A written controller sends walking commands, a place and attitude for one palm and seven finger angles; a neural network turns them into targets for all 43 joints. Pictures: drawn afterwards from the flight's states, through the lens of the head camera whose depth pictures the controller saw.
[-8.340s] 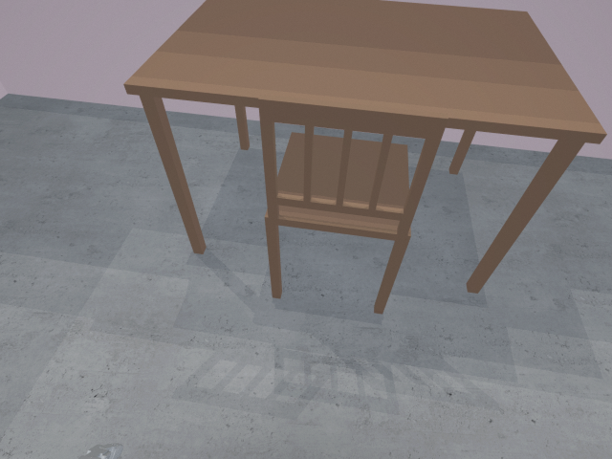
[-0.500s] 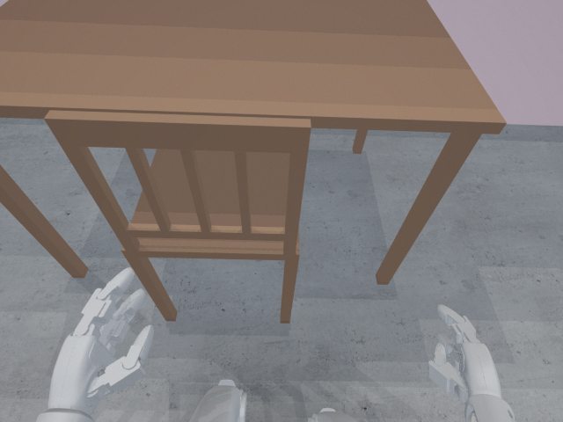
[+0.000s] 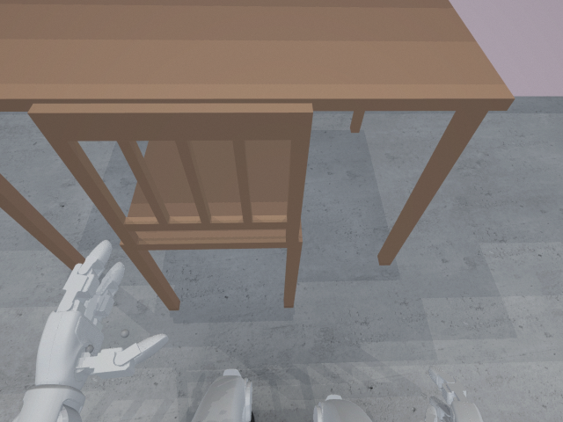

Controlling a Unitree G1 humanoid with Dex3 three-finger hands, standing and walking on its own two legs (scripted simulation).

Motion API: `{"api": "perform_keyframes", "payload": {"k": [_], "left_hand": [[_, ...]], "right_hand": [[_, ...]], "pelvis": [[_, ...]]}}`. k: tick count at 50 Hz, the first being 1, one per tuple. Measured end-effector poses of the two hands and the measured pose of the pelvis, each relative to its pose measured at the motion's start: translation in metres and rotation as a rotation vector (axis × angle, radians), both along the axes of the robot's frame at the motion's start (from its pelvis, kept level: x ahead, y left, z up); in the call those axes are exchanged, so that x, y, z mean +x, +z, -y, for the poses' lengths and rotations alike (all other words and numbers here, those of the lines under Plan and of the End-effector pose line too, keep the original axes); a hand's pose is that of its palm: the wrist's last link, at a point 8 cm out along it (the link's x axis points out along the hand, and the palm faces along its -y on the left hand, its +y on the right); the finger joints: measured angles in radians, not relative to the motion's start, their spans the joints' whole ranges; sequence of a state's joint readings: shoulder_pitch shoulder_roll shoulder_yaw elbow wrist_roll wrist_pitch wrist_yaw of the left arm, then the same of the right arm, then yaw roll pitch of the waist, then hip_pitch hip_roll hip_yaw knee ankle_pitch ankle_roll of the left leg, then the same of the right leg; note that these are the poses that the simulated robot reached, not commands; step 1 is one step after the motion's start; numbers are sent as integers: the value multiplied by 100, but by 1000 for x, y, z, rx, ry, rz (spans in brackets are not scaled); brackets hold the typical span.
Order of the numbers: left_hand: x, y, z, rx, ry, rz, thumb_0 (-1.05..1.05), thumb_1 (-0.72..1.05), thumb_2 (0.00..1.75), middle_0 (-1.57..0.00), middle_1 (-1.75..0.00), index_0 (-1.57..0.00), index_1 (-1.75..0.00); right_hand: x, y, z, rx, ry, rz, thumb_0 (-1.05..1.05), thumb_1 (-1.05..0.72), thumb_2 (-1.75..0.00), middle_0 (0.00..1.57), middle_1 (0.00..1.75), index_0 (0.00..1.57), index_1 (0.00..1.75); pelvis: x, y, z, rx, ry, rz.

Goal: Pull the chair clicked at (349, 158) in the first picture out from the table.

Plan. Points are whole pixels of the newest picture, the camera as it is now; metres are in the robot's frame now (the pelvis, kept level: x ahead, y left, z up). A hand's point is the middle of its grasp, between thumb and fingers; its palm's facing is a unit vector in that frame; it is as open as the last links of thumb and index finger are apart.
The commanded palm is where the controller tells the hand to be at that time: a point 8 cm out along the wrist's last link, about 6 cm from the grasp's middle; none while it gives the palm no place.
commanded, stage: raise the hand toward the chair's back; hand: left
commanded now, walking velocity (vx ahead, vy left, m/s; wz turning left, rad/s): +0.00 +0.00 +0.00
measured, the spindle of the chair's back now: (196, 184) +0.51 +0.18 -0.02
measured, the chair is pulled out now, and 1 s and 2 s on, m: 0.00 0.00 0.00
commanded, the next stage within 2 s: aim the fingers beside a spindle in 1.22 s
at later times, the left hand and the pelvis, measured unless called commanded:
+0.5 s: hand (96, 331) +0.22 +0.24 +0.05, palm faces +0.08 -1.00 -0.03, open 16.7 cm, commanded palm +0.21 +0.29 +0.05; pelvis +0.00 +0.03 +0.01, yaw +1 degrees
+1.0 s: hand (105, 314) +0.24 +0.23 +0.05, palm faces +0.07 -1.00 -0.04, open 16.9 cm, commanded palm +0.22 +0.28 +0.06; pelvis +0.00 +0.02 +0.01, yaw +1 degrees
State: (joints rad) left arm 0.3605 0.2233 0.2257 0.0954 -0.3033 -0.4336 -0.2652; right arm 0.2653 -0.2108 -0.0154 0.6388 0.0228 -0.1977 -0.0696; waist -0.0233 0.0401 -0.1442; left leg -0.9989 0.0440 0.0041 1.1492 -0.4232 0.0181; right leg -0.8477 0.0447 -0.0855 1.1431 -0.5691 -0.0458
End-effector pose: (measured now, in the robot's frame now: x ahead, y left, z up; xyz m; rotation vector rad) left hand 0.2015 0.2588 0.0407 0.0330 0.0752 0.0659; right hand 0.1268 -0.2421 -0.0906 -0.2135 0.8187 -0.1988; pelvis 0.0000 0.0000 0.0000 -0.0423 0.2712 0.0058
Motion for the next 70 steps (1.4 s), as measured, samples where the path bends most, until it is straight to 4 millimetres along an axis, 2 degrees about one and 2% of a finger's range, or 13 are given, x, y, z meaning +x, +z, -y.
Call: {"api": "perform_keyframes", "payload": {"k": [3, 7, 17, 22, 26, 37, 44, 51, 70], "left_hand": [[-2, -3, -3, -6, -5, 6, 1, 1, 51, -11, -16, -11, -16], [-4, -3, -7, -7, -1, 23, 0, -8, 47, -10, -15, -10, -15], [-3, 3, -20, -9, 8, 48, 0, -32, 37, -8, -11, -8, -11], [-3, 7, -26, -10, 10, 41, 0, -41, 33, -7, -10, -7, -10], [-1, 9, -30, -4, 11, 45, -1, -46, 31, -6, -9, -6, -9], [10, 16, -34, 8, 3, 44, -1, -49, 30, -6, -8, -6, -8], [16, 17, -29, 4, 0, 42, -1, -49, 30, -6, -8, -6, -8], [18, 16, -21, 6, 2, 46, -1, -49, 30, -6, -8, -6, -8], [22, 16, -6, 5, 3, 47, -1, -50, 30, -6, -8, -6, -8]], "right_hand": [[3, 4, 2, -30, 2, 5, 2, -90, -90, 20, 30, 20, 30], [17, 12, -1, -56, 22, 40, 2, -91, -90, 20, 30, 20, 30], [58, 34, -40, -33, 124, 147, 2, -91, -90, 20, 30, 20, 30], [63, 39, -55, -15, 157, 161, 2, -91, -90, 20, 30, 20, 30], [59, 40, -59, -11, 167, 147, 2, -90, -90, 20, 30, 20, 31], [32, 34, -43, -31, 117, 70, 2, -90, -90, 20, 30, 21, 31], [23, 35, -28, -43, 82, 54, 2, -90, -90, 20, 30, 20, 30], [26, 34, -21, -41, 75, 61, 2, -91, -90, 20, 30, 20, 30], [47, 29, -17, -8, 99, 87, 2, -91, -90, 20, 30, 20, 30]], "pelvis": [[0, -1, -7, -5, 1, -5], [0, -2, -14, -12, 5, -5], [-2, 1, -26, -32, 22, 11], [-2, 4, -30, -38, 27, 21], [-2, 6, -31, -41, 30, 27], [-2, 10, -30, -37, 27, 34], [1, 12, -27, -31, 22, 33], [3, 11, -21, -25, 19, 29], [9, 10, -8, -15, 23, 20]]}}
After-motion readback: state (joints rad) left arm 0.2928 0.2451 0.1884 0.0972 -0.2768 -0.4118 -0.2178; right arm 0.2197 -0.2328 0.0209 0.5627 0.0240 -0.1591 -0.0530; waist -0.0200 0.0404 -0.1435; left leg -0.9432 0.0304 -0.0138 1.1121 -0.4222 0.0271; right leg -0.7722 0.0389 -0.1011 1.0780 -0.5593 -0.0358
